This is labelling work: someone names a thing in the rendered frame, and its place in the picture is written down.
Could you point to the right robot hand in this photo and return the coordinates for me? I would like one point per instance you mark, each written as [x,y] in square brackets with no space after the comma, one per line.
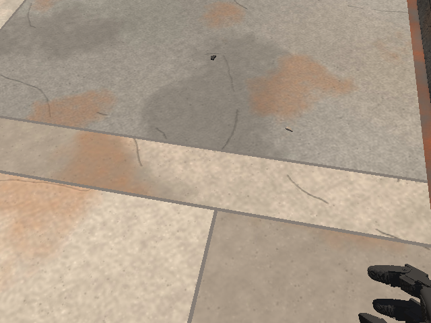
[412,281]

